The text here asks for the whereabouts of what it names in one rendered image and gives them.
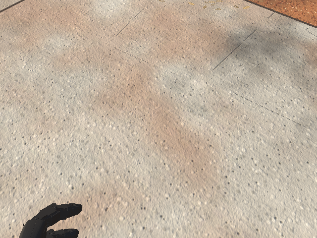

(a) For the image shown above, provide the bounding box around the robot left hand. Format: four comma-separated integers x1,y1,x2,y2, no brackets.
19,203,82,238

